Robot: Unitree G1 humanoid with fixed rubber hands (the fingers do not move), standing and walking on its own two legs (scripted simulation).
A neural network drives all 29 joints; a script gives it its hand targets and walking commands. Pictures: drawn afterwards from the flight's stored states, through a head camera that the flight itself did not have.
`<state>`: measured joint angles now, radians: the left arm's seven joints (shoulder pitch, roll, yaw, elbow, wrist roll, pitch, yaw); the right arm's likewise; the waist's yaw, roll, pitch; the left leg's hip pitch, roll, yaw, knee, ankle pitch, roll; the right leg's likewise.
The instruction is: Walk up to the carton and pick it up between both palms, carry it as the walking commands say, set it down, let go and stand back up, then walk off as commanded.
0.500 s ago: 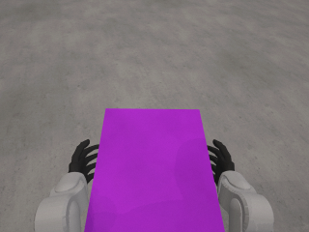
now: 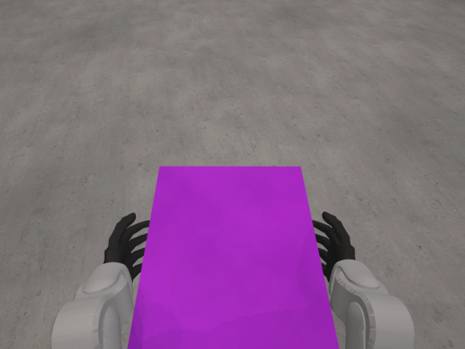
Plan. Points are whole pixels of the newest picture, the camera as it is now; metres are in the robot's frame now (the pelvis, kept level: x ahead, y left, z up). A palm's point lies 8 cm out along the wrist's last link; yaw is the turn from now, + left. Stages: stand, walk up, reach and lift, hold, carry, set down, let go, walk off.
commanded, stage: carry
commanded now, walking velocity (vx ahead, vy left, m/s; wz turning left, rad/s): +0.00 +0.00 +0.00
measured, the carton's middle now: (230, 273) +0.25 +0.01 +0.02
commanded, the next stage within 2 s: none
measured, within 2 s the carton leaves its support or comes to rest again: neither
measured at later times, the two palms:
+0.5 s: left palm (149, 148) +0.49 +0.17 +0.08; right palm (303, 154) +0.47 -0.14 +0.08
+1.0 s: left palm (162, 143) +0.53 +0.16 +0.06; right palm (306, 150) +0.51 -0.16 +0.06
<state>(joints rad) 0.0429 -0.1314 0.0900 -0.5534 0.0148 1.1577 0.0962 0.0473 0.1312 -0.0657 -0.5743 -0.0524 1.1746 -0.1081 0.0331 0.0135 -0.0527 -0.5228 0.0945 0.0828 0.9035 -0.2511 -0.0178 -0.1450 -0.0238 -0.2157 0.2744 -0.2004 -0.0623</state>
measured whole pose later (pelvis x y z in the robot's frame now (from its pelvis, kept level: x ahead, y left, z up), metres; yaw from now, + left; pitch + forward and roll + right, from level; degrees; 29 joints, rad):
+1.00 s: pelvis +0.27 +0.02 -0.02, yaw -3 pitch +3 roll +0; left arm -0.03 -0.13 0.11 -0.36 0.06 1.11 0.08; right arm -0.03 0.13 -0.10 -0.37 -0.07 1.11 -0.10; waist -0.01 0.01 -0.11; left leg -0.28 0.03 0.14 0.54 -0.32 0.02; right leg -0.18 -0.07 -0.16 0.52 -0.39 0.01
